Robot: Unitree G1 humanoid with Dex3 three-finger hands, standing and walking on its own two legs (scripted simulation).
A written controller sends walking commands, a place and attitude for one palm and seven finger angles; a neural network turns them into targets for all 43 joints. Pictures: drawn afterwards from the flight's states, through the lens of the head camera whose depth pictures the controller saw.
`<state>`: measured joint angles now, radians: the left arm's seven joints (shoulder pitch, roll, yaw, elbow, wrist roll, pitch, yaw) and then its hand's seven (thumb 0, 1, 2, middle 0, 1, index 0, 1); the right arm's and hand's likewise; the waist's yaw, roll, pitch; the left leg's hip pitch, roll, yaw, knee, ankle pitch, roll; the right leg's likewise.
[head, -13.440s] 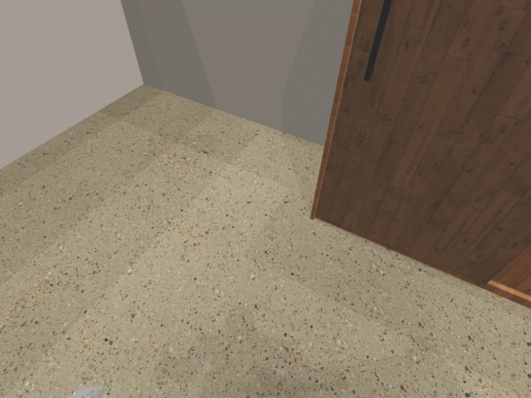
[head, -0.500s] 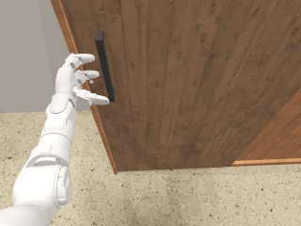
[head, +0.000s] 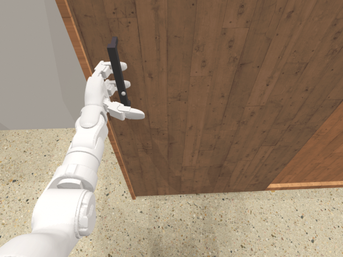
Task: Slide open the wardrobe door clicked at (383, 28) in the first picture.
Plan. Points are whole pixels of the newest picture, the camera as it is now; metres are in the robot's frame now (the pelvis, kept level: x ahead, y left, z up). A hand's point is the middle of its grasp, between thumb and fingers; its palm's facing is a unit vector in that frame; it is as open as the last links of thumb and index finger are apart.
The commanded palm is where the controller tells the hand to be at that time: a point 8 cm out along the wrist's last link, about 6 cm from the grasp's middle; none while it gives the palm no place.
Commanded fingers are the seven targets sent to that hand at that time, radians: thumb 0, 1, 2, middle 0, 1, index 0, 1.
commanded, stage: slide the fingers in behind the handle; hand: left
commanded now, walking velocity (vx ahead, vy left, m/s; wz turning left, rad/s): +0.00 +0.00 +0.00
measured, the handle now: (121, 81) +0.51 +0.12 +0.14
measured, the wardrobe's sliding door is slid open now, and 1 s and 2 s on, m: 0.00 0.00 0.00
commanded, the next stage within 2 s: grip the handle and tug to test in 0.94 s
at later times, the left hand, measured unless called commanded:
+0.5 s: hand (130, 93) +0.45 +0.09 +0.15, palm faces +0.02 -1.00 +0.00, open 14.0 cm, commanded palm +0.43 +0.14 +0.14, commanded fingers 0.00 -0.50 0.30 -0.30 -1.20 -0.30 -1.20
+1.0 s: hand (127, 94) +0.45 +0.10 +0.14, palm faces +0.01 -1.00 +0.01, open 14.0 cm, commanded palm +0.43 +0.15 +0.14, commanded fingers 0.00 -0.50 0.30 -0.30 -1.20 -0.30 -1.20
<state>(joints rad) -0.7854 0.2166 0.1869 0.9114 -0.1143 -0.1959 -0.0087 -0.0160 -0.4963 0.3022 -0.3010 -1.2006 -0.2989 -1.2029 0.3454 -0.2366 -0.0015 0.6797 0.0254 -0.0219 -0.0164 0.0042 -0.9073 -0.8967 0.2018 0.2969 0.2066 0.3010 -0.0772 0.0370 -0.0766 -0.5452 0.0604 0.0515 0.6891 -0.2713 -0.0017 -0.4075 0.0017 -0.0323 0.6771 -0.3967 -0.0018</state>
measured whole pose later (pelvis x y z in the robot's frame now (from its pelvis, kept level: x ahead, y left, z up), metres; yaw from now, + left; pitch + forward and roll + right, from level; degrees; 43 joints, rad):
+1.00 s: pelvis +0.01 -0.01 +0.00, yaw +0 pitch +7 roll -1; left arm -0.75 0.19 0.16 0.86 -0.13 -0.18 0.00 -0.02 -0.50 0.30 -0.30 -1.20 -0.30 -1.20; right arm 0.33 -0.24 -0.01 0.69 0.03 0.00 -0.01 0.00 -0.91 -0.90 0.20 0.30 0.21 0.30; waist -0.07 0.03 -0.08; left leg -0.51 0.06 0.04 0.66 -0.27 -0.01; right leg -0.37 0.00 -0.04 0.65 -0.40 -0.01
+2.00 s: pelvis +0.01 -0.01 +0.00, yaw +0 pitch +7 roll -1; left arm -0.73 0.18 0.15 0.83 -0.13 -0.17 0.03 0.01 0.78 0.83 -0.40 -1.40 -0.36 -1.37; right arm 0.34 -0.24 -0.02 0.69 0.02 -0.01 0.00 0.01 -0.91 -0.90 0.20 0.30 0.21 0.30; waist -0.07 0.04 -0.08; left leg -0.51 0.06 0.04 0.66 -0.27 -0.01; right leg -0.37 0.01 -0.03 0.65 -0.39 -0.01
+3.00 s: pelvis +0.06 -0.01 +0.01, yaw +5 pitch +7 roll +0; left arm -0.56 0.07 -0.01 0.50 -0.12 -0.01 0.10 0.00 0.79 0.86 -0.39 -1.40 -0.35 -1.40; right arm 0.26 -0.22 -0.02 0.65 0.00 0.02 -0.01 0.00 -0.91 -0.90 0.20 0.30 0.20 0.30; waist 0.00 0.05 -0.09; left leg -0.41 0.02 -0.03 0.60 -0.30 -0.02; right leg -0.25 -0.01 -0.06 0.60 -0.41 -0.01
